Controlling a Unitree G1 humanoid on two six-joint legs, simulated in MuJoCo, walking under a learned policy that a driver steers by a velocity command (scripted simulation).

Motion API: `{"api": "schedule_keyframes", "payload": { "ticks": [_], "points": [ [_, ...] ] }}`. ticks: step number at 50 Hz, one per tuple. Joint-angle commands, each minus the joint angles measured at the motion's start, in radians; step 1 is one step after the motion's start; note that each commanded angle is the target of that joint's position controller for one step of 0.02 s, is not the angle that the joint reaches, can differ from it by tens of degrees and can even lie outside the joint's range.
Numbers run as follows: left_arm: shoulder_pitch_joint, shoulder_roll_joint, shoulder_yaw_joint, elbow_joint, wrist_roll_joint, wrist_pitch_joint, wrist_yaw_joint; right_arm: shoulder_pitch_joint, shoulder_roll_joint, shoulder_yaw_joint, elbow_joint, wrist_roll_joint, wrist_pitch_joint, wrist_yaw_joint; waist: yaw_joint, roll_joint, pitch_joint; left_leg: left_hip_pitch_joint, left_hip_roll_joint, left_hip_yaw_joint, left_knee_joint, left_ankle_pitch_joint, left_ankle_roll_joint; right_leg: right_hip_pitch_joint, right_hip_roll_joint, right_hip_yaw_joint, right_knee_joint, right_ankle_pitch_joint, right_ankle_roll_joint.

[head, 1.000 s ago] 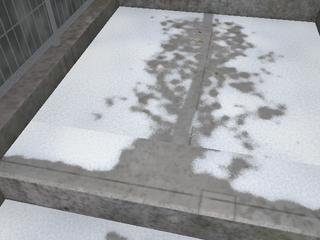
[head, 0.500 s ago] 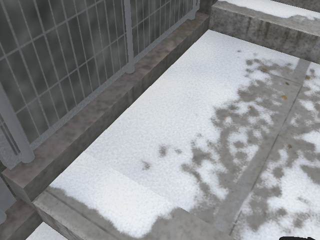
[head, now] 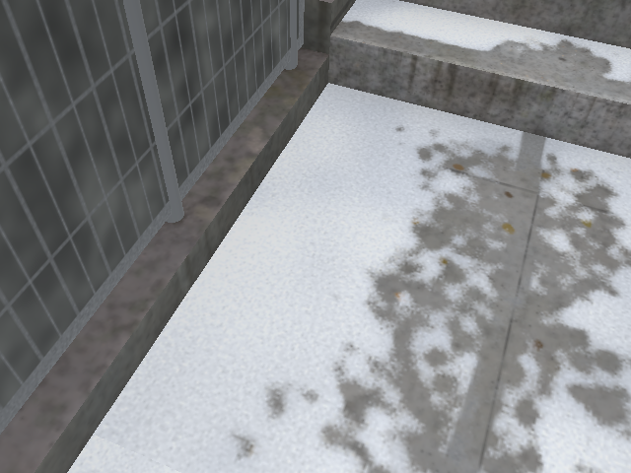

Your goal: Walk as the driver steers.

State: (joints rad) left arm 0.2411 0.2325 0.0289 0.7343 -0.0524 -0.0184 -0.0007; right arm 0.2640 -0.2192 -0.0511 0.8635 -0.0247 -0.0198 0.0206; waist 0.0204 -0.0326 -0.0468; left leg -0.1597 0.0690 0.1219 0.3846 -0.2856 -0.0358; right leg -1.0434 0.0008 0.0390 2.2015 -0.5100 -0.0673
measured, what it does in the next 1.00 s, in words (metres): climbs, turning right: right foot 0.16 m higher, then left foot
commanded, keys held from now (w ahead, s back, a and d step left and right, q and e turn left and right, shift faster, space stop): w+e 0.10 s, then e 0.70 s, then no key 0.20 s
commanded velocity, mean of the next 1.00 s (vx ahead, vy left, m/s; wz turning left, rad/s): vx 0.17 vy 0.00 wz -0.53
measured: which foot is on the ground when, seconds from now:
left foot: down 0.00-0.18, up 0.20-0.72, down 0.74-1.00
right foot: up 0.00-0.16, down 0.18-0.74, up 0.76-1.00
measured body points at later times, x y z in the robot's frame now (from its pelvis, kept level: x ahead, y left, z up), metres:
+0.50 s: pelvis +0.21 -0.04 +0.16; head +0.24 -0.09 +0.61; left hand +0.34 +0.20 +0.06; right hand +0.42 -0.31 +0.11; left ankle +0.37 +0.10 -0.46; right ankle +0.19 -0.10 -0.58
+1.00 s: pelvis +0.35 -0.02 +0.16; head +0.38 -0.02 +0.61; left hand +0.63 +0.09 +0.06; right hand +0.32 -0.31 +0.07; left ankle +0.44 +0.03 -0.58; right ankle +0.24 -0.15 -0.51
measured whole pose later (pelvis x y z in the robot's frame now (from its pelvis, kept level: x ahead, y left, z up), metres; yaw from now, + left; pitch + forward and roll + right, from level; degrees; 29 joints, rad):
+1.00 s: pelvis +0.35 -0.02 +0.16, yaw -35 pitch +2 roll -1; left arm 0.16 0.27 0.06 0.63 0.01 0.01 0.05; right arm 0.18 -0.19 -0.05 0.68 -0.01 -0.02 -0.04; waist -0.02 -0.05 0.02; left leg -0.32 -0.01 0.02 0.41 -0.13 0.05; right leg -0.50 -0.02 0.08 1.05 -0.45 0.08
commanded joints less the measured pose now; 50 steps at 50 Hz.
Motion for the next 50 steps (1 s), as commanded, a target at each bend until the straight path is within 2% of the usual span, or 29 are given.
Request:
{"api": "schedule_keyframes", "payload": {
  "ticks": [1,3,4,6,7,8,9,10,11,12,13,14,16,18,19,22,25,27,33,36,37,38,39,40,41,42,43,45,50],
  "points": [
    [-0.121,-0.204,-0.121,-0.253,0.004,-0.002,-0.021,-0.078,0.006,0.040,0.020,-0.014,-0.005,0.005,0.132,0.190,0.175,-0.253,0.220,0.014,-0.321,0.083,0.108,-0.176,-0.096,0.041,-0.202,0.140,-0.027],
    [-0.106,-0.077,-0.088,-0.250,0.045,-0.002,-0.004,-0.199,-0.049,0.042,0.009,-0.038,-0.032,0.001,0.196,0.185,0.150,-0.560,0.139,0.188,-0.464,0.382,0.142,0.300,-0.053,-0.099,-0.450,0.292,-0.008],
    [-0.059,-0.034,-0.070,-0.226,0.052,-0.002,0.002,-0.183,-0.111,0.028,0.017,-0.016,-0.049,-0.006,0.219,0.178,0.092,-0.564,0.115,0.218,-0.462,0.686,0.160,0.501,-0.013,-0.175,-0.534,0.313,-0.024],
    [-0.024,0.031,-0.028,-0.208,0.089,-0.016,0.005,-0.065,-0.313,-0.026,0.017,0.015,-0.057,-0.016,0.220,0.191,-0.070,-0.176,0.162,0.173,-0.252,1.515,0.183,0.569,0.060,-0.241,-0.711,0.102,-0.043],
    [0.033,0.064,-0.011,-0.189,0.096,-0.007,-0.005,-0.063,-0.375,-0.042,-0.001,0.027,-0.043,-0.026,0.235,0.267,-0.121,0.082,0.217,0.136,-0.114,1.865,0.186,0.498,0.080,-0.238,-0.804,0.003,-0.061],
    [0.104,0.110,0.008,-0.175,0.088,-0.011,-0.015,-0.085,-0.369,-0.039,-0.019,0.034,-0.024,-0.038,0.264,0.278,-0.177,0.249,0.237,0.112,0.130,2.018,0.180,0.516,0.108,-0.193,-1.018,0.003,-0.088],
    [0.133,0.176,0.034,-0.164,0.082,0.000,-0.028,-0.054,-0.333,-0.038,-0.052,0.051,-0.022,-0.051,0.251,0.209,-0.210,0.183,0.217,0.062,0.414,1.797,0.155,0.670,0.118,-0.010,-1.285,0.097,-0.122],
    [0.048,0.355,0.069,-0.162,0.067,0.017,-0.028,0.040,-0.154,0.000,-0.116,-0.002,-0.045,-0.032,0.074,-0.359,-0.242,-0.224,-0.067,0.023,0.898,0.220,0.040,0.897,-0.128,0.587,-1.592,0.525,-0.288],
    [-0.013,0.303,0.039,-0.214,0.102,0.021,-0.014,0.060,-0.166,-0.014,-0.111,-0.007,-0.086,0.016,0.051,-0.382,-0.372,-0.384,-0.198,-0.258,1.424,-0.049,0.032,0.924,-0.242,0.971,-1.839,0.580,-0.362],
    [-0.026,0.207,0.008,-0.223,0.095,0.006,-0.018,0.006,-0.188,-0.030,-0.152,0.020,-0.088,0.033,0.051,-0.236,-0.287,-0.502,-0.174,-0.286,1.613,-0.073,0.051,0.828,-0.251,0.870,-1.824,0.554,-0.288],
    [0.017,0.157,0.003,-0.166,0.052,-0.011,-0.029,-0.092,-0.114,-0.004,-0.225,0.015,-0.083,0.020,0.040,-0.092,-0.095,-0.611,-0.160,-0.246,1.625,-0.097,0.082,0.709,-0.190,0.727,-1.775,0.432,-0.215],
    [0.043,0.114,0.001,-0.103,0.037,-0.026,-0.038,-0.110,-0.043,0.023,-0.247,-0.004,-0.079,0.000,-0.002,-0.006,0.028,-0.705,-0.123,-0.224,1.571,-0.100,0.105,0.663,-0.142,0.577,-1.733,0.367,-0.153],
    [0.028,0.063,0.006,-0.073,0.044,-0.041,-0.038,-0.069,-0.003,0.049,-0.285,0.002,-0.068,-0.018,-0.058,-0.008,0.050,-0.695,-0.077,-0.209,1.477,-0.068,0.122,0.622,-0.041,0.373,-1.707,0.361,-0.096],
    [-0.042,0.063,0.011,-0.116,0.035,-0.045,-0.026,-0.085,-0.047,0.046,-0.306,0.017,-0.061,-0.036,-0.079,0.027,0.054,-0.688,-0.048,-0.183,1.210,-0.024,0.095,0.645,-0.012,0.303,-1.774,0.548,-0.088],
    [-0.031,0.083,0.017,-0.111,0.039,-0.040,-0.015,-0.144,-0.074,0.042,-0.334,0.006,-0.058,-0.046,-0.072,0.043,0.041,-0.642,-0.048,-0.152,1.042,-0.004,0.075,0.636,0.008,0.274,-1.803,0.644,-0.069],
    [0.098,0.136,0.035,-0.092,0.045,-0.035,0.030,-0.238,-0.051,0.046,-0.361,0.001,-0.064,-0.071,-0.018,-0.011,-0.074,-0.656,-0.069,-0.132,0.858,0.141,0.037,0.792,-0.042,0.306,-1.790,1.010,-0.037],
    [0.135,0.147,0.045,-0.095,0.037,-0.013,0.061,-0.290,-0.036,0.047,-0.364,-0.005,-0.058,-0.061,0.001,-0.047,-0.126,-0.606,-0.110,-0.137,0.671,0.220,0.017,0.834,-0.032,0.323,-1.758,0.968,0.014],
    [0.115,0.210,0.073,-0.116,0.022,-0.010,0.067,-0.348,-0.061,0.028,-0.381,-0.004,-0.048,-0.062,0.010,-0.075,-0.089,-0.611,-0.113,-0.142,0.580,0.199,0.000,0.834,-0.066,0.385,-1.774,0.894,0.015],
    [0.122,0.154,0.076,-0.121,0.029,0.023,0.063,-0.371,-0.101,-0.005,-0.362,0.026,-0.066,-0.052,0.054,-0.145,-0.098,-0.506,-0.132,-0.219,0.272,0.121,0.002,1.047,-0.086,0.487,-1.707,0.792,-0.038],
    [0.015,0.138,0.068,-0.172,0.016,0.015,0.044,-0.243,-0.124,-0.034,-0.311,0.032,-0.080,-0.040,-0.026,-0.151,-0.098,-0.113,-0.125,-0.178,-0.020,0.321,0.043,0.930,0.015,0.460,-1.595,0.818,-0.027],
    [0.048,0.078,0.047,-0.179,0.032,0.015,0.032,-0.170,-0.161,-0.047,-0.305,0.013,-0.084,-0.035,-0.032,-0.028,-0.196,0.113,0.042,-0.312,0.016,0.474,0.115,0.827,0.074,0.400,-1.369,0.517,-0.006],
    [0.174,0.013,0.030,-0.175,0.054,0.014,0.033,-0.172,-0.194,-0.047,-0.323,-0.002,-0.074,-0.047,0.042,0.213,-0.228,0.318,0.286,-0.551,0.117,1.075,0.246,0.576,0.207,0.279,-1.160,-0.211,0.044],
    [0.266,0.141,0.053,-0.162,0.032,0.007,0.028,-0.128,-0.175,-0.050,-0.316,-0.010,-0.058,-0.049,0.059,0.348,-0.302,0.311,0.458,-0.801,0.035,0.976,0.390,0.478,0.160,0.218,-0.974,-0.266,0.100],
    [0.192,0.221,0.080,-0.145,0.031,0.015,0.036,-0.171,-0.130,-0.043,-0.327,0.003,-0.052,-0.056,0.038,0.244,-0.182,0.196,0.392,-0.720,0.020,0.789,0.375,0.428,0.090,0.178,-0.885,-0.168,0.143],
    [0.106,0.227,0.083,-0.139,0.048,0.027,0.041,-0.185,-0.088,-0.032,-0.325,0.004,-0.043,-0.067,0.014,0.153,-0.090,0.079,0.310,-0.581,-0.003,0.586,0.311,0.425,0.059,0.157,-0.862,-0.084,0.158],
    [0.049,0.205,0.077,-0.146,0.050,0.039,0.039,-0.184,-0.095,-0.025,-0.326,0.003,-0.030,-0.071,0.004,0.117,-0.048,-0.006,0.238,-0.480,-0.025,0.486,0.283,0.433,0.045,0.124,-0.839,-0.039,0.166],
    [0.020,0.160,0.067,-0.153,0.039,0.039,0.040,-0.171,-0.104,-0.029,-0.308,0.005,-0.015,-0.074,-0.002,0.126,-0.027,-0.052,0.202,-0.416,-0.057,0.400,0.271,0.442,0.028,0.098,-0.847,-0.016,0.159],
    [0.004,0.085,0.044,-0.164,0.053,0.027,0.044,-0.163,-0.086,-0.021,-0.287,0.012,-0.007,-0.074,-0.003,0.149,-0.037,-0.098,0.137,-0.327,-0.105,0.357,0.272,0.514,0.021,0.058,-0.920,0.042,0.154],
    [-0.055,0.038,0.024,-0.153,0.063,0.005,0.061,-0.139,-0.105,-0.027,-0.254,0.014,-0.008,-0.061,-0.013,0.176,-0.086,-0.027,0.111,-0.279,-0.090,0.407,0.282,0.610,-0.036,0.010,-1.296,0.088,0.152]
  ]
}}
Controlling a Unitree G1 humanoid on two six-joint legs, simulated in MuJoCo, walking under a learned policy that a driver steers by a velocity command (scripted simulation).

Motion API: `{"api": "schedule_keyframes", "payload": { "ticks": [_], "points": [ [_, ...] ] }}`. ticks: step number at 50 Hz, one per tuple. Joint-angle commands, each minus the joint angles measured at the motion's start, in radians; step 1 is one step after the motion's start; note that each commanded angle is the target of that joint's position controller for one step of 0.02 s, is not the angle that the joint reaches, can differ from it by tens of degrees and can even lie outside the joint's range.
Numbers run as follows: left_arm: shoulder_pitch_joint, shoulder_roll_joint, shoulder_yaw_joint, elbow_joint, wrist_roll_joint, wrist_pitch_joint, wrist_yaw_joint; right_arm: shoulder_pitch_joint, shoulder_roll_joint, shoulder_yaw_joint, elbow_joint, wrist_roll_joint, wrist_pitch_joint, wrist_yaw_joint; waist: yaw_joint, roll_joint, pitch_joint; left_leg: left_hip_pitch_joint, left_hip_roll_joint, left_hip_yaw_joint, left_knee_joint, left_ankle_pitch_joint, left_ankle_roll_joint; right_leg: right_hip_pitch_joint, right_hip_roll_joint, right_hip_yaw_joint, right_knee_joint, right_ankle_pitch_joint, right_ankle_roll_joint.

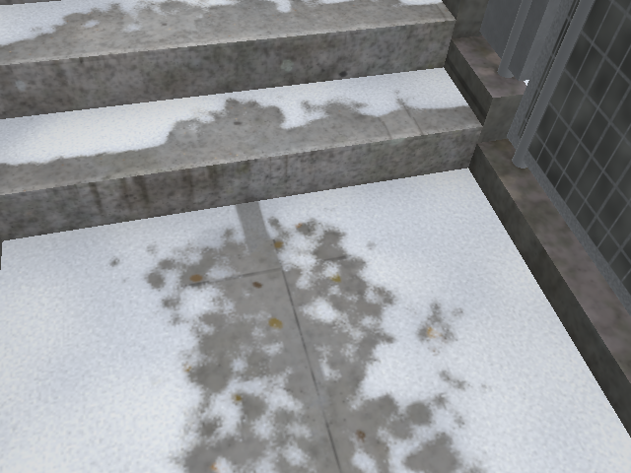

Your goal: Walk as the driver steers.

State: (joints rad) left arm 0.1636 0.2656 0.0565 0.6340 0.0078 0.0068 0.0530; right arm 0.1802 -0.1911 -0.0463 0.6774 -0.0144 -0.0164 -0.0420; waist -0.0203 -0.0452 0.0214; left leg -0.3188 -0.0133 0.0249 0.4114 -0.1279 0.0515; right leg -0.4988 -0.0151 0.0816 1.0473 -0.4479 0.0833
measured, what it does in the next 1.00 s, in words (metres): walks ahead, turning left: right foot, then right foot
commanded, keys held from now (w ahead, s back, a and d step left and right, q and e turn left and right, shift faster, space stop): no key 0.16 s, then q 0.24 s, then w+q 0.60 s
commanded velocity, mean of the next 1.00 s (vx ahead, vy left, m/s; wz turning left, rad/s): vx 0.19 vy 0.00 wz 0.30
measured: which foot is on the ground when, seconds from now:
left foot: down 0.00-0.96, up 0.98-1.00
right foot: up 0.00-0.14, down 0.16-0.50, up 0.52-0.94, down 0.96-1.00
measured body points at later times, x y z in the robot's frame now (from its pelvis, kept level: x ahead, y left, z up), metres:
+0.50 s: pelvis +0.03 -0.01 -0.03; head +0.02 +0.02 +0.42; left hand +0.13 +0.27 -0.14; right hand +0.16 -0.27 -0.12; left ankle +0.02 +0.08 -0.74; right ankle +0.00 -0.16 -0.74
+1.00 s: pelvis +0.22 +0.02 -0.02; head +0.24 +0.03 +0.43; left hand +0.36 +0.33 -0.07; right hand +0.36 -0.24 -0.13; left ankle +0.03 +0.08 -0.71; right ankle +0.34 -0.06 -0.74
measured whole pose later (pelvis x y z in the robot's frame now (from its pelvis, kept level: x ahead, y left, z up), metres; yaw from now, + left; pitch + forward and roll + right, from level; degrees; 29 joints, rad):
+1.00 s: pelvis +0.22 +0.02 -0.02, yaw +24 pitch +3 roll -2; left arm 0.02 0.25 0.06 0.62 0.00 -0.14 -0.01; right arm 0.42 -0.29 -0.07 0.70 0.02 -0.02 -0.03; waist -0.08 0.03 -0.01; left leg -0.18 -0.08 -0.23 0.81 -0.52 0.04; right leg -0.45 0.05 0.00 0.52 -0.10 -0.01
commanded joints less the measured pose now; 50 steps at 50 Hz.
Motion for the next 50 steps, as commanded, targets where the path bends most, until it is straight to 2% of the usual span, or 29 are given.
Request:
{"api": "schedule_keyframes", "payload": {
  "ticks": [1,5,7,8,9,10,11,13,14,17,19,21,22,24,25,26,27,28,29,31,34,38,42,45,46,47,48,49,50],
  "points": [
    [0.014,0.012,-0.001,-0.050,0.000,-0.021,0.008,-0.041,-0.145,-0.036,-0.063,0.006,-0.007,0.003,0.020,0.202,-0.151,0.132,0.201,-0.194,-0.121,0.204,0.200,0.087,-0.023,-0.036,-0.192,0.035,0.000],
    [0.014,0.023,0.008,-0.025,-0.005,-0.019,-0.004,-0.012,-0.140,-0.030,-0.049,0.014,0.006,0.003,0.015,0.193,-0.111,0.086,0.211,-0.228,-0.109,-0.032,0.195,0.198,-0.016,-0.046,-0.440,0.149,-0.020],
    [0.016,0.023,0.010,-0.022,0.013,-0.021,-0.015,0.027,-0.093,-0.012,-0.032,0.017,0.001,0.009,0.029,0.162,-0.099,0.023,0.180,-0.211,-0.081,-0.088,0.123,0.310,-0.017,-0.040,-0.599,0.265,-0.058],
    [0.014,0.045,0.014,-0.039,0.028,-0.024,-0.017,0.059,-0.076,-0.007,-0.020,0.012,-0.009,0.013,0.028,0.129,-0.109,-0.024,0.162,-0.198,-0.058,-0.127,0.066,0.374,-0.070,0.020,-0.597,0.341,-0.085],
    [0.010,0.076,0.024,-0.047,0.021,-0.027,-0.016,0.094,-0.066,-0.006,-0.017,-0.004,-0.018,0.026,-0.005,0.016,-0.101,-0.103,0.098,-0.144,-0.028,-0.198,0.023,0.416,-0.121,0.044,-0.544,0.398,-0.117],
    [0.034,0.068,0.034,-0.020,0.011,-0.029,-0.021,0.097,-0.072,-0.012,-0.011,-0.003,-0.019,0.023,0.014,-0.109,-0.090,-0.065,0.036,-0.052,-0.002,-0.223,-0.011,0.317,-0.104,0.031,-0.570,0.169,-0.137],
    [0.022,0.039,0.030,-0.023,0.008,-0.033,-0.023,0.043,-0.097,-0.021,-0.022,0.001,-0.018,0.019,0.030,-0.102,-0.036,-0.044,0.018,-0.034,0.052,-0.192,-0.022,0.241,-0.090,0.036,-0.614,0.054,-0.134],
    [-0.005,0.052,0.032,-0.026,0.001,-0.037,-0.014,0.028,-0.107,-0.029,-0.029,0.002,-0.007,0.008,0.018,-0.151,0.012,-0.084,0.003,-0.016,0.117,-0.158,-0.015,0.199,-0.112,0.057,-0.646,0.048,-0.138],
    [-0.013,0.060,0.034,-0.029,-0.003,-0.038,-0.016,0.048,-0.100,-0.032,-0.033,-0.011,-0.005,0.001,0.016,-0.185,0.010,-0.096,-0.002,-0.010,0.150,-0.147,-0.020,0.201,-0.140,0.079,-0.668,0.055,-0.165],
    [0.021,0.088,0.045,-0.024,-0.009,-0.043,-0.008,0.050,-0.101,-0.041,-0.038,-0.005,-0.001,0.005,0.025,-0.162,-0.003,-0.150,-0.003,-0.009,0.260,-0.168,-0.013,0.242,-0.225,0.122,-0.656,0.204,-0.220],
    [0.018,0.094,0.052,-0.038,-0.019,-0.043,0.012,0.044,-0.108,-0.051,-0.048,0.001,-0.002,0.016,0.034,-0.163,-0.049,-0.150,0.006,-0.007,0.365,-0.221,-0.018,0.258,-0.263,0.133,-0.626,0.300,-0.252],
    [0.018,0.093,0.051,-0.039,-0.020,-0.049,0.024,0.051,-0.105,-0.054,-0.053,0.002,0.001,0.030,0.034,-0.145,-0.073,-0.154,0.021,0.001,0.427,-0.268,-0.009,0.266,-0.296,0.135,-0.610,0.288,-0.269],
    [0.020,0.109,0.054,-0.030,-0.035,-0.048,0.021,0.058,-0.086,-0.046,-0.051,0.013,0.002,0.044,0.026,-0.123,-0.074,-0.142,0.031,0.002,0.415,-0.280,0.012,0.259,-0.313,0.149,-0.614,0.155,-0.270],
    [0.008,0.109,0.051,-0.026,-0.039,-0.045,0.004,0.133,-0.071,-0.042,-0.022,0.028,-0.003,0.065,-0.018,-0.018,-0.045,-0.001,0.010,0.015,0.319,-0.251,0.070,0.130,-0.260,0.095,-0.549,-0.109,-0.225],
    [-0.027,0.073,0.040,-0.035,-0.028,-0.045,-0.003,0.213,-0.128,-0.061,0.003,0.036,-0.005,0.066,-0.052,0.112,-0.017,0.100,0.056,-0.103,0.158,-0.307,0.114,0.003,-0.178,-0.017,-0.368,-0.153,-0.170],
    [-0.073,0.042,0.028,-0.103,-0.040,-0.057,-0.013,0.293,-0.243,-0.087,-0.003,0.040,-0.025,0.064,-0.062,0.411,0.027,0.220,0.236,-0.606,-0.111,-0.588,0.266,-0.271,0.039,-0.193,0.001,-0.119,-0.060],
    [-0.135,0.067,0.032,-0.122,-0.044,-0.075,-0.014,0.316,-0.250,-0.075,-0.026,0.031,-0.042,0.072,-0.107,0.376,0.033,0.266,0.323,-0.861,-0.276,-0.687,0.334,-0.399,0.041,-0.010,0.143,-0.161,-0.077],
    [-0.130,0.088,0.039,-0.123,-0.060,-0.097,-0.024,0.283,-0.209,-0.063,-0.034,0.013,-0.054,0.062,-0.085,0.306,0.060,0.281,0.332,-0.818,-0.274,-0.671,0.314,-0.431,0.005,0.024,0.199,-0.100,-0.098],
    [-0.105,0.087,0.039,-0.112,-0.054,-0.108,-0.032,0.243,-0.178,-0.050,-0.050,0.012,-0.062,0.053,-0.055,0.219,0.062,0.267,0.301,-0.733,-0.239,-0.574,0.286,-0.417,-0.017,0.021,0.227,-0.038,-0.115],
    [-0.082,0.072,0.041,-0.103,-0.009,-0.129,-0.046,0.195,-0.179,-0.045,-0.057,0.017,-0.048,0.031,-0.011,0.100,0.037,0.225,0.242,-0.585,-0.209,-0.414,0.233,-0.363,-0.054,0.022,0.149,0.085,-0.104],
    [-0.094,0.054,0.038,-0.082,0.009,-0.130,-0.053,0.184,-0.186,-0.042,-0.068,0.024,-0.033,0.016,-0.005,0.090,0.003,0.195,0.172,-0.437,-0.207,-0.188,0.205,-0.279,-0.026,-0.032,0.004,0.246,-0.057],
    [-0.193,0.020,0.016,-0.076,-0.011,-0.133,-0.058,0.242,-0.190,-0.048,-0.050,0.030,-0.031,0.018,-0.050,0.133,0.012,0.175,0.136,-0.364,-0.182,-0.084,0.187,-0.190,0.013,-0.049,-0.300,0.359,-0.020],
    [-0.289,0.043,0.018,-0.087,-0.027,-0.136,-0.072,0.254,-0.211,-0.050,-0.035,0.046,-0.030,0.020,-0.076,0.163,0.029,0.150,0.150,-0.410,-0.155,-0.068,0.182,-0.068,0.042,-0.049,-0.487,0.399,-0.015],
    [-0.239,0.101,0.039,-0.085,-0.033,-0.153,-0.078,0.219,-0.232,-0.061,-0.039,0.038,-0.016,0.015,-0.030,0.219,-0.005,0.175,0.146,-0.452,-0.072,0.007,0.144,0.068,0.054,-0.038,-0.570,0.354,-0.041],
    [-0.175,0.113,0.050,-0.076,-0.035,-0.160,-0.074,0.190,-0.227,-0.060,-0.050,0.040,-0.011,0.016,0.015,0.201,-0.029,0.152,0.133,-0.461,-0.016,0.074,0.125,0.169,0.058,-0.048,-0.608,0.346,-0.063],
    [-0.086,0.143,0.068,-0.062,-0.023,-0.161,-0.068,0.187,-0.209,-0.054,-0.054,0.034,-0.012,0.014,0.063,0.161,-0.094,0.117,0.092,-0.436,0.106,0.154,0.090,0.328,0.027,-0.029,-0.641,0.354,-0.101],
    [0.072,0.187,0.082,-0.043,-0.012,-0.156,-0.057,0.169,-0.154,-0.035,-0.072,0.014,-0.020,0.017,0.131,0.056,-0.225,0.010,0.052,-0.371,0.338,0.025,0.058,0.560,-0.122,0.102,-0.622,0.278,-0.159],
    [0.165,0.266,0.097,-0.026,0.022,-0.154,-0.054,0.260,-0.084,-0.015,-0.104,0.024,-0.027,0.013,0.086,-0.221,-0.327,-0.335,-0.096,-0.237,0.663,-0.418,-0.010,0.857,-0.353,0.533,-0.695,0.106,-0.287],
    [0.180,0.216,0.089,-0.016,0.010,-0.148,-0.055,0.332,-0.167,-0.026,-0.082,0.047,-0.034,0.014,0.068,-0.287,-0.328,-0.483,-0.023,-0.220,0.878,-0.439,-0.033,0.854,-0.415,0.735,-0.757,-0.096,-0.342]
  ]
}}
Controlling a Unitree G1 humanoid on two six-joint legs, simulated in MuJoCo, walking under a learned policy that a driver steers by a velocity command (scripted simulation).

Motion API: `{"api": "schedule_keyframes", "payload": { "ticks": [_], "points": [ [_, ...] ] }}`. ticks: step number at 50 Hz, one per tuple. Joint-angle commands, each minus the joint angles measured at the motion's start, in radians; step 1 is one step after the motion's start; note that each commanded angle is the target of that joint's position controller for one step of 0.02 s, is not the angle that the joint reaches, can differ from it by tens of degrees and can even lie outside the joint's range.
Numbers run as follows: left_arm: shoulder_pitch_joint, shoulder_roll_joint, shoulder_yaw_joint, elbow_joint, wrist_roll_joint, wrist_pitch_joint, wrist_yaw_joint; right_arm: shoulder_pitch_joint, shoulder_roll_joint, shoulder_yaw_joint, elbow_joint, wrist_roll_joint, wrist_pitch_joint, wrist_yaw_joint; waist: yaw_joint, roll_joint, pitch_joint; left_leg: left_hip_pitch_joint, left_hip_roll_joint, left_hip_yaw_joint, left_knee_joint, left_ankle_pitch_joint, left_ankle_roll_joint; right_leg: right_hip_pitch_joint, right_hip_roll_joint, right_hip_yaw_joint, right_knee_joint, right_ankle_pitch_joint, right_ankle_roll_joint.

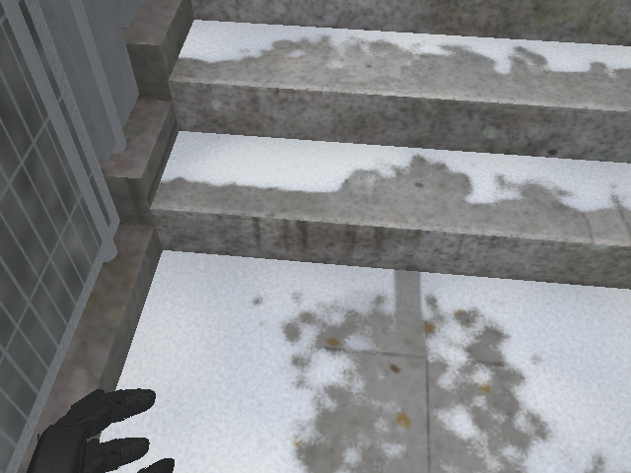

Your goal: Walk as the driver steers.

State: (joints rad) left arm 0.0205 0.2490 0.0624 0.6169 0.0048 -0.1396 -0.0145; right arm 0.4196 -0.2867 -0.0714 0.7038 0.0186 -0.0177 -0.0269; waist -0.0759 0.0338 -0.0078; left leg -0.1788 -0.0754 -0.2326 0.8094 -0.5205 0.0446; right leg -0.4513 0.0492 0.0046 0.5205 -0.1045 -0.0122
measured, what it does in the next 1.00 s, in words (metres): walks ahead: left foot, then right foot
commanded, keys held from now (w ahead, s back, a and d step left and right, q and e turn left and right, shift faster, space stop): w+q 0.02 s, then w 0.26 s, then w+e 0.72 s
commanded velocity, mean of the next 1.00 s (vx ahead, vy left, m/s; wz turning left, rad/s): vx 0.49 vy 0.00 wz -0.15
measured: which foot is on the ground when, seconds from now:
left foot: up 0.00-0.40, down 0.42-0.96, up 0.98-1.00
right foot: down 0.00-0.42, up 0.44-0.96, down 0.98-1.00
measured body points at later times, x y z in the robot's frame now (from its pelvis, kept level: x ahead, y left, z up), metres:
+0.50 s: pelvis +0.24 +0.07 +0.00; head +0.28 +0.09 +0.45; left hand +0.25 +0.35 -0.14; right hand +0.47 -0.16 -0.07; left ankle +0.31 +0.18 -0.72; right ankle +0.11 -0.11 -0.65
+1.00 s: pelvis +0.49 -0.01 -0.01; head +0.53 -0.02 +0.43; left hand +0.76 +0.19 -0.09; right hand +0.44 -0.31 -0.13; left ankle +0.32 +0.18 -0.69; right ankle +0.58 -0.12 -0.73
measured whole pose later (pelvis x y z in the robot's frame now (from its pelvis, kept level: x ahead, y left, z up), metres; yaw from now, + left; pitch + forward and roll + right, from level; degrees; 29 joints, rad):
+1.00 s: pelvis +0.49 -0.01 -0.01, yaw -13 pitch +1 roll +1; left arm 0.07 0.28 0.08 0.62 -0.03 -0.01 -0.04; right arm 0.38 -0.30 -0.09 0.85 0.03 -0.06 -0.03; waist -0.03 -0.02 0.05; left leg -0.01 0.18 0.22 0.74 -0.52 -0.08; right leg -0.52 0.02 -0.04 0.68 -0.18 -0.09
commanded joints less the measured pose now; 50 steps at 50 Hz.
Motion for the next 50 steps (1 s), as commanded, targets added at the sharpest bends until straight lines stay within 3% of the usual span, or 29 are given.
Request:
{"api": "schedule_keyframes", "payload": {
  "ticks": [1,3,5,7,10,11,16,18,20,21,22,23,24,25,26,27,30,33,34,36,39,40,42,44,46,47,48,49,50],
  "points": [
    [0.279,0.147,0.061,-0.011,0.003,0.005,0.021,0.021,-0.134,-0.016,-0.097,0.009,-0.029,0.003,0.146,-0.249,-0.184,-0.664,0.086,0.056,0.558,0.070,-0.043,0.700,-0.442,0.661,-0.237,-0.421,-0.220],
    [0.236,0.107,0.047,0.004,0.013,0.029,0.020,-0.103,-0.099,-0.010,-0.126,-0.014,-0.036,0.013,0.137,-0.077,-0.071,-0.609,0.135,0.091,0.542,0.190,-0.049,0.474,-0.345,0.410,-0.238,-0.188,-0.192],
    [0.225,0.095,0.037,0.032,0.029,0.026,0.014,-0.110,-0.054,0.002,-0.129,-0.009,-0.032,0.031,0.099,-0.093,-0.024,-0.545,0.158,0.102,0.491,0.222,-0.043,0.346,-0.300,0.311,-0.303,-0.136,-0.206],
    [0.209,0.088,0.033,0.058,0.002,0.023,0.007,-0.120,-0.009,0.017,-0.123,0.002,-0.025,0.029,0.071,-0.100,0.028,-0.550,0.173,0.118,0.393,0.199,-0.041,0.282,-0.289,0.257,-0.348,-0.129,-0.221],
    [0.225,0.156,0.049,0.094,-0.012,0.021,0.008,-0.210,-0.016,0.030,-0.143,-0.028,-0.032,0.033,0.083,-0.103,0.043,-0.591,0.204,0.145,0.238,0.337,-0.047,0.283,-0.289,0.187,-0.375,0.001,-0.237],
    [0.212,0.154,0.047,0.103,-0.013,0.016,0.011,-0.232,-0.031,0.034,-0.149,-0.033,-0.034,0.031,0.086,-0.122,0.046,-0.565,0.214,0.158,0.167,0.383,-0.052,0.271,-0.275,0.153,-0.386,0.044,-0.228],
    [0.301,0.219,0.052,0.169,-0.049,0.031,0.015,-0.393,-0.031,0.052,-0.188,0.000,-0.051,0.036,0.150,-0.070,0.056,-0.393,0.172,0.216,-0.157,0.461,-0.065,0.282,-0.260,0.081,-0.372,0.011,-0.178],
    [0.313,0.240,0.055,0.165,-0.049,0.056,-0.002,-0.377,-0.044,0.042,-0.181,-0.009,-0.057,0.043,0.132,-0.061,0.006,-0.324,0.144,0.217,-0.224,0.449,-0.038,0.344,-0.287,0.103,-0.290,0.114,-0.160],
    [0.295,0.201,0.039,0.154,-0.045,0.071,-0.020,-0.188,-0.109,0.001,-0.121,-0.022,-0.048,0.052,0.019,-0.067,-0.105,-0.037,0.091,0.252,-0.282,0.442,0.019,0.314,-0.225,0.069,-0.070,0.370,-0.100],
    [0.259,0.149,0.019,0.134,-0.028,0.063,-0.022,-0.058,-0.188,-0.036,-0.097,-0.042,-0.050,0.050,-0.047,-0.029,-0.210,0.198,0.182,0.188,-0.243,0.561,0.060,0.185,-0.163,0.026,0.155,0.260,-0.055],
    [0.379,0.045,-0.016,0.115,0.008,0.055,-0.029,0.040,-0.279,-0.057,-0.088,-0.057,-0.047,0.046,-0.024,0.203,-0.341,0.554,0.458,-0.156,-0.261,0.634,0.187,-0.169,-0.027,-0.032,0.518,-0.338,0.018],
    [0.425,0.057,-0.014,0.143,-0.029,0.050,-0.023,0.137,-0.256,-0.067,-0.047,-0.038,-0.051,0.053,-0.054,0.220,-0.456,0.564,0.528,-0.451,-0.398,0.356,0.250,-0.276,-0.023,0.120,0.746,-0.490,0.012],
    [0.360,0.111,0.005,0.138,-0.050,0.057,-0.010,0.074,-0.206,-0.055,-0.054,-0.018,-0.062,0.050,-0.043,0.123,-0.295,0.434,0.499,-0.356,-0.453,0.192,0.192,-0.362,-0.073,0.135,0.824,-0.414,0.006],
    [0.286,0.124,0.010,0.111,-0.048,0.066,0.008,-0.016,-0.157,-0.045,-0.055,-0.001,-0.069,0.048,-0.022,0.088,-0.170,0.295,0.455,-0.223,-0.483,0.195,0.153,-0.380,-0.120,0.095,0.807,-0.305,0.007],
    [0.248,0.129,0.013,0.107,-0.019,0.090,0.014,-0.093,-0.096,-0.028,-0.061,-0.020,-0.076,0.049,0.001,0.035,-0.117,0.173,0.442,-0.153,-0.505,0.287,0.147,-0.339,-0.138,0.112,0.809,-0.217,0.007],
    [0.255,0.119,0.021,0.100,-0.007,0.109,0.015,-0.130,-0.068,-0.022,-0.056,-0.037,-0.084,0.042,0.034,0.032,-0.079,0.077,0.418,-0.069,-0.545,0.324,0.133,-0.289,-0.162,0.145,0.779,-0.142,0.008],
    [0.225,0.093,0.029,0.067,-0.014,0.134,0.041,-0.151,-0.028,-0.004,-0.028,-0.032,-0.105,0.021,0.068,0.047,-0.006,0.047,0.397,0.063,-0.623,0.470,0.114,-0.286,-0.151,0.176,0.690,-0.073,0.005],
    [0.184,0.065,0.025,0.040,0.003,0.142,0.037,-0.144,-0.075,-0.017,-0.002,-0.043,-0.098,-0.004,0.088,0.043,0.026,0.035,0.419,0.177,-0.637,0.587,0.123,-0.338,-0.127,0.182,0.652,-0.021,0.030],
    [0.159,0.046,0.016,0.029,-0.003,0.132,0.022,-0.140,-0.118,-0.041,0.016,-0.042,-0.099,-0.019,0.099,0.047,0.022,0.040,0.380,0.241,-0.645,0.552,0.100,-0.348,-0.134,0.162,0.588,0.065,0.030],
    [0.070,0.041,0.007,0.011,-0.020,0.108,0.002,-0.099,-0.091,-0.035,0.037,-0.032,-0.094,-0.034,0.072,0.022,0.055,0.067,0.369,0.285,-0.665,0.537,0.091,-0.354,-0.134,0.138,0.453,0.140,0.029],
    [0.010,0.035,0.000,-0.013,-0.056,0.103,-0.013,-0.080,-0.145,-0.062,0.059,-0.033,-0.082,-0.021,0.055,0.046,0.082,0.083,0.357,0.364,-0.682,0.518,0.081,-0.287,-0.137,0.055,0.301,0.168,0.016],
    [-0.021,0.029,-0.003,-0.027,-0.052,0.103,-0.018,-0.071,-0.161,-0.068,0.066,-0.032,-0.072,-0.019,0.043,0.047,0.083,0.096,0.373,0.374,-0.683,0.516,0.090,-0.267,-0.135,0.035,0.270,0.155,0.012],
    [-0.030,0.045,0.005,-0.052,-0.047,0.101,-0.027,-0.044,-0.166,-0.066,0.085,-0.010,-0.066,-0.012,0.043,0.075,0.096,0.182,0.395,0.396,-0.657,0.489,0.090,-0.275,-0.137,0.011,0.248,0.086,-0.002],
    [-0.057,0.080,0.014,-0.074,-0.039,0.101,-0.043,-0.023,-0.167,-0.062,0.109,-0.013,-0.062,-0.005,0.034,0.069,0.115,0.230,0.406,0.424,-0.620,0.465,0.066,-0.251,-0.124,-0.031,0.212,-0.003,-0.030],
    [-0.013,0.099,0.028,-0.072,-0.030,0.104,-0.043,-0.073,-0.208,-0.067,0.101,0.000,-0.057,-0.009,0.076,0.107,0.114,0.239,0.403,0.457,-0.514,0.784,0.039,-0.146,-0.078,-0.088,0.156,-0.105,-0.071],
    [0.055,0.103,0.042,-0.059,-0.020,0.126,-0.039,-0.076,-0.238,-0.079,0.083,0.033,-0.043,-0.017,0.107,0.074,0.059,0.208,0.378,0.470,-0.365,1.070,0.043,0.017,-0.001,-0.136,0.091,-0.084,-0.093],
    [0.217,0.172,0.080,-0.018,-0.035,0.134,-0.031,-0.052,-0.213,-0.070,0.083,0.045,-0.042,-0.016,0.184,0.091,-0.043,0.136,0.333,0.496,-0.130,1.189,0.025,0.275,0.066,-0.154,0.063,-0.035,-0.139],
    [0.415,0.264,0.123,0.024,-0.032,0.155,-0.006,-0.057,-0.160,-0.053,0.060,0.021,-0.057,-0.016,0.256,-0.002,-0.135,-0.141,0.300,0.502,0.217,0.832,-0.031,0.591,-0.019,0.030,0.067,-0.018,-0.201],
    [0.357,0.373,0.125,0.021,-0.030,0.138,0.002,0.046,-0.012,-0.003,-0.005,-0.003,-0.105,0.002,0.100,-0.309,-0.204,-0.578,0.114,0.372,0.577,-0.089,-0.091,0.847,-0.275,0.632,-0.046,-0.275,-0.389]
  ]
}}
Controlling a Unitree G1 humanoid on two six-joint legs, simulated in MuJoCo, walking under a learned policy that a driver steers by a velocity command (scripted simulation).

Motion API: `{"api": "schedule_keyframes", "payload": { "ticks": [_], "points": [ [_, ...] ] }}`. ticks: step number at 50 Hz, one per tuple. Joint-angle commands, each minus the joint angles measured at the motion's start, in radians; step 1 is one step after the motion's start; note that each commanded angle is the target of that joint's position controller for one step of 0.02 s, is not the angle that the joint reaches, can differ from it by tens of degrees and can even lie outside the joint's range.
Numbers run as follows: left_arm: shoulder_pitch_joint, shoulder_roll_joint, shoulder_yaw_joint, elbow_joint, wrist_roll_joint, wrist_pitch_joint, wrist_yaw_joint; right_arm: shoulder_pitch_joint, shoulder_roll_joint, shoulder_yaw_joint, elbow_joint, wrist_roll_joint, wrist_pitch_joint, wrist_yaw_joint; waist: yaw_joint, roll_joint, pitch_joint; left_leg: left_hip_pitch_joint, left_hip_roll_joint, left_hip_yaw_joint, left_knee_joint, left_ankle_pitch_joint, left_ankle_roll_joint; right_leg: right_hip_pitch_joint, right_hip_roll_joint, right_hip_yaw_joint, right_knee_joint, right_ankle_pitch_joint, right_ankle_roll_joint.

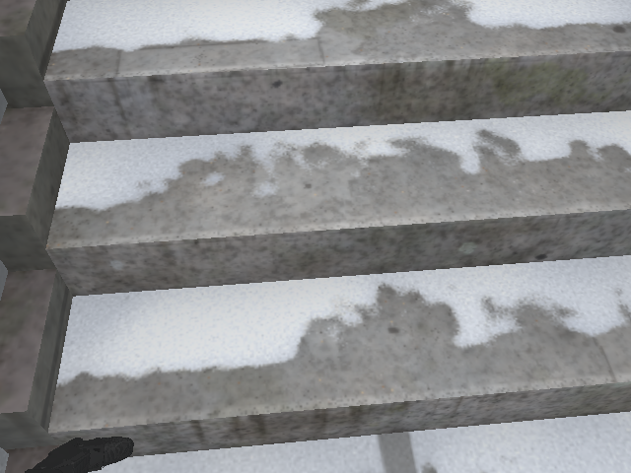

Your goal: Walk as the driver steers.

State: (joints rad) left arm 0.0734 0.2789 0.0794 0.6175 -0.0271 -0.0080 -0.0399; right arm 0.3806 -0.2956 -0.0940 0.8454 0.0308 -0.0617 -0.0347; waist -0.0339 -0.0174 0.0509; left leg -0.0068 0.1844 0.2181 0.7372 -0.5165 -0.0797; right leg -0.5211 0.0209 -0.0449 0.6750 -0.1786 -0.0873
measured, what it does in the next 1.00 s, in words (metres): climbs: left foot, then right foot 0.16 m higher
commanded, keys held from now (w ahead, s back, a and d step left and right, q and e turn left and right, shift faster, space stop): w+e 0.30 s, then w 0.06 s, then w+q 0.26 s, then q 0.38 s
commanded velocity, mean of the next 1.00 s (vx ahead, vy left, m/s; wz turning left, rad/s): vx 0.40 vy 0.00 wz -0.05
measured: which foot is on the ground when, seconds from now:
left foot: up 0.00-0.40, down 0.42-0.90, up 0.92-1.00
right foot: down 0.00-0.44, up 0.46-0.84, down 0.86-1.00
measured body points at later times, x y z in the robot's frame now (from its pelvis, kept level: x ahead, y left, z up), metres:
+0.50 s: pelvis +0.28 -0.02 +0.02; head +0.30 -0.02 +0.47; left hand +0.47 +0.20 -0.09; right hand +0.38 -0.31 -0.07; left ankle +0.36 +0.06 -0.71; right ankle +0.13 -0.10 -0.61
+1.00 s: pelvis +0.47 -0.14 +0.10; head +0.50 -0.15 +0.55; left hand +0.70 +0.06 +0.04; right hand +0.53 -0.42 -0.03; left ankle +0.37 +0.01 -0.46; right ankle +0.59 -0.27 -0.55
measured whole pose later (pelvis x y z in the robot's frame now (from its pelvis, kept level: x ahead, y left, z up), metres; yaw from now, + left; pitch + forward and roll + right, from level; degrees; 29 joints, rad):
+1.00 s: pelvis +0.47 -0.14 +0.10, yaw +0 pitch +1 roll +0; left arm 0.05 0.19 -0.02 0.55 0.03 -0.03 0.04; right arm 0.30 -0.27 -0.06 0.78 0.02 0.03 -0.02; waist -0.02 0.01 0.03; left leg -0.56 -0.09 -0.14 1.58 -0.32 -0.01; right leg -0.76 -0.13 -0.10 1.11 -0.37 -0.01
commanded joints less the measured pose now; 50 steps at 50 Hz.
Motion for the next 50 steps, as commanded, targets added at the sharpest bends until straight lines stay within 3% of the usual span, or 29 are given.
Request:
{"api": "schedule_keyframes", "payload": {
  "ticks": [1,2,4,7,9,13,16,19,20,21,22,23,24,25,27,29,31,37,39,40,41,42,43,44,45,46,48,49,50],
  "points": [
    [0.315,0.247,0.081,-0.024,0.029,-0.027,0.020,-0.003,-0.077,0.012,-0.142,-0.018,-0.101,0.017,0.121,-0.115,-0.434,-0.782,-0.159,-0.335,0.740,-0.072,0.049,0.910,-0.331,0.957,-0.397,-0.358,-0.324],
    [0.291,0.186,0.059,0.000,0.035,-0.046,0.011,-0.150,-0.125,0.003,-0.185,0.006,-0.108,0.012,0.145,-0.078,-0.275,-0.857,-0.133,-0.333,0.731,0.079,0.061,0.801,-0.305,0.794,-0.446,-0.244,-0.256],
    [0.154,0.146,0.045,-0.008,0.009,-0.060,0.010,-0.173,-0.110,0.018,-0.190,-0.036,-0.114,0.002,0.052,-0.022,-0.140,-0.749,-0.054,-0.324,0.540,0.204,0.073,0.525,-0.233,0.534,-0.405,0.094,-0.200],
    [0.118,0.124,0.038,-0.022,0.017,-0.074,0.017,-0.130,-0.101,0.014,-0.175,-0.045,-0.084,0.004,-0.006,-0.035,-0.118,-0.626,-0.048,-0.298,0.417,0.226,0.062,0.371,-0.167,0.409,-0.420,0.302,-0.201],
    [0.156,0.169,0.046,-0.002,0.012,-0.084,0.020,-0.185,-0.097,0.017,-0.198,-0.067,-0.067,-0.001,0.007,-0.004,-0.093,-0.656,-0.063,-0.270,0.320,0.287,0.035,0.324,-0.157,0.359,-0.413,0.442,-0.202],
    [0.195,0.160,0.039,0.031,0.012,-0.052,0.053,-0.334,-0.005,0.044,-0.231,-0.060,-0.048,0.027,0.053,-0.074,-0.125,-0.464,-0.195,-0.177,-0.002,0.525,0.014,0.211,-0.051,0.230,-0.335,0.451,-0.126],
    [0.208,0.103,0.015,0.024,0.003,-0.052,0.057,-0.325,-0.045,0.037,-0.222,-0.031,-0.022,0.035,0.070,-0.116,-0.156,-0.475,-0.208,-0.209,-0.009,0.425,0.027,0.304,-0.119,0.338,-0.271,0.425,-0.113],
    [0.221,0.095,0.007,0.033,0.008,-0.043,0.074,-0.359,-0.058,0.025,-0.251,-0.058,-0.042,0.036,0.059,-0.115,-0.156,-0.452,-0.244,-0.168,-0.202,0.371,0.085,0.496,-0.124,0.374,-0.128,0.734,-0.081],
    [0.168,0.120,0.008,0.023,-0.001,-0.038,0.072,-0.270,-0.047,0.026,-0.237,-0.055,-0.055,0.046,-0.010,-0.115,-0.193,-0.332,-0.249,-0.152,-0.339,0.497,0.122,0.508,-0.109,0.350,-0.013,0.861,-0.064],
    [0.112,0.106,0.001,0.002,0.003,-0.047,0.064,-0.097,-0.079,0.012,-0.195,-0.058,-0.061,0.052,-0.087,-0.118,-0.274,-0.080,-0.188,-0.204,-0.338,0.659,0.176,0.394,-0.074,0.325,0.176,0.864,-0.045],
    [0.133,0.012,-0.029,-0.019,0.040,-0.063,0.058,0.073,-0.162,-0.003,-0.151,-0.061,-0.061,0.052,-0.093,0.092,-0.370,0.235,0.047,-0.489,-0.272,1.150,0.279,0.109,0.054,0.241,0.553,0.143,0.018],
    [0.386,-0.018,-0.042,0.031,0.019,-0.071,0.056,0.119,-0.199,-0.019,-0.091,-0.042,-0.053,0.051,0.022,0.258,-0.389,0.352,0.273,-0.913,-0.343,0.931,0.487,-0.163,0.143,0.257,0.791,-0.433,0.064],
    [0.350,0.074,-0.026,0.053,0.009,-0.069,0.048,0.064,-0.157,-0.015,-0.104,-0.017,-0.035,0.044,-0.007,0.121,-0.260,0.278,0.250,-0.937,-0.395,0.475,0.504,-0.333,0.064,0.240,0.956,-0.374,0.090],
    [0.197,0.092,-0.021,0.012,0.005,-0.075,0.038,0.012,-0.090,0.001,-0.120,-0.012,-0.009,0.035,-0.039,0.119,-0.142,0.193,0.165,-0.807,-0.439,0.241,0.454,-0.438,0.015,0.167,1.003,-0.327,0.094],
    [0.032,0.025,-0.042,-0.052,0.036,-0.085,0.044,0.016,-0.071,0.020,-0.100,-0.041,0.010,0.021,-0.032,0.045,0.017,0.021,0.120,-0.752,-0.504,0.213,0.423,-0.573,-0.007,0.094,1.130,-0.345,0.109],
    [0.028,-0.066,-0.082,-0.099,0.044,-0.094,0.017,0.034,-0.002,0.050,-0.071,-0.049,0.019,0.010,0.021,0.048,0.013,-0.098,0.066,-0.658,-0.503,0.309,0.391,-0.618,-0.053,0.088,1.197,-0.294,0.109],
    [0.002,-0.094,-0.104,-0.130,0.042,-0.092,0.010,-0.002,-0.029,0.046,-0.060,-0.048,0.034,0.000,0.052,0.088,0.022,-0.272,-0.007,-0.527,-0.519,0.376,0.362,-0.562,-0.091,0.043,1.093,-0.205,0.134],
    [-0.190,-0.159,-0.178,-0.293,0.031,-0.093,0.038,0.177,-0.056,0.045,0.025,-0.015,0.063,-0.061,-0.011,0.064,-0.034,-0.053,0.021,-0.583,-0.485,0.499,0.301,-0.888,-0.137,0.026,1.178,-0.259,0.203],
    [-0.211,-0.151,-0.171,-0.340,0.056,-0.093,0.038,0.209,-0.051,0.044,0.025,-0.006,0.106,-0.059,-0.016,0.072,-0.121,-0.100,0.003,-0.567,-0.492,0.555,0.277,-0.665,-0.142,0.021,0.938,-0.088,0.199],
    [-0.293,-0.201,-0.194,-0.389,0.053,-0.081,0.028,0.163,-0.070,0.035,-0.003,0.028,0.131,-0.065,-0.006,0.132,-0.135,-0.287,-0.015,-0.508,-0.638,0.544,0.269,-0.325,-0.111,-0.058,0.610,-0.308,0.177],
    [-0.337,-0.196,-0.183,-0.420,0.032,-0.074,0.034,0.199,-0.076,0.030,0.017,0.026,0.140,-0.071,-0.002,0.238,-0.129,-0.341,-0.015,-0.523,-0.685,0.662,0.262,-0.121,-0.070,-0.102,0.508,-0.264,0.167],
    [-0.132,-0.107,-0.128,-0.322,-0.004,-0.070,0.045,0.137,-0.149,0.022,-0.007,-0.003,0.130,-0.052,0.088,0.325,-0.213,-0.230,-0.025,-0.448,-0.558,1.139,0.254,0.001,0.003,-0.164,0.550,-0.265,0.120],
    [0.053,0.003,-0.080,-0.256,-0.001,-0.073,0.056,0.109,-0.170,0.019,-0.022,-0.002,0.104,-0.034,0.164,0.341,-0.299,-0.092,-0.042,-0.407,-0.404,1.604,0.206,0.090,0.026,-0.129,0.465,-0.179,0.074],
    [0.227,0.101,-0.043,-0.204,0.032,-0.078,0.057,-0.003,-0.173,0.008,-0.072,-0.001,0.063,-0.025,0.245,0.319,-0.387,-0.116,-0.063,-0.393,-0.177,1.749,0.168,0.256,-0.055,0.048,0.374,-0.012,0.019],
    [0.320,0.218,-0.007,-0.155,0.103,-0.065,0.062,0.020,-0.038,0.030,-0.147,0.003,0.021,-0.011,0.225,-0.248,-0.577,-0.440,-0.218,-0.356,0.244,1.119,0.093,0.556,-0.361,0.614,0.002,0.205,-0.143],
    [0.271,0.201,-0.018,-0.186,0.143,-0.052,0.081,0.108,-0.006,0.030,-0.066,-0.041,0.006,0.023,0.186,-0.473,-0.721,-0.520,-0.369,-0.502,0.790,0.188,0.064,0.579,-0.524,1.129,-0.321,0.027,-0.275],
    [0.060,0.026,-0.063,-0.160,0.048,-0.013,0.090,0.009,0.083,0.049,-0.135,-0.009,0.056,0.044,0.077,-0.260,-0.326,-0.779,-0.285,-0.404,1.184,0.117,0.060,0.214,-0.498,0.833,-0.310,-0.419,-0.168],
    [0.004,-0.063,-0.080,-0.085,0.023,-0.005,0.089,-0.048,0.097,0.061,-0.174,-0.015,0.095,0.021,0.013,-0.171,-0.083,-0.837,-0.215,-0.329,1.141,0.114,0.079,0.009,-0.421,0.542,-0.225,-0.439,-0.081],
    [-0.006,-0.105,-0.084,-0.035,0.036,-0.012,0.091,-0.039,0.051,0.054,-0.176,-0.016,0.121,0.001,-0.022,-0.110,-0.038,-0.776,-0.188,-0.310,1.099,0.146,0.091,-0.082,-0.354,0.348,-0.173,-0.381,-0.018]
  ]
}}
Keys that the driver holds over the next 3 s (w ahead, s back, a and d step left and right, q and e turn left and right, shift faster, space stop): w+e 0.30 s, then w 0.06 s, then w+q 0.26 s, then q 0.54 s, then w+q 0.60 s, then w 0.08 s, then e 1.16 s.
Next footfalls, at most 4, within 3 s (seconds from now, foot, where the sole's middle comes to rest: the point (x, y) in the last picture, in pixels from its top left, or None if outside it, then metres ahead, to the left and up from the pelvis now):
0.42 left None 0.39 0.05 -0.75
0.86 right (461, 348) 0.63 -0.28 -0.58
1.38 left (338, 377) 0.57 -0.03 -0.58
1.86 right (339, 163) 0.98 -0.05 -0.42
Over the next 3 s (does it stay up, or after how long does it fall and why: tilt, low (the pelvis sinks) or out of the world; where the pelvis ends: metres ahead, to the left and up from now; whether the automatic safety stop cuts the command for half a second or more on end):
stays up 1.06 0.09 0.47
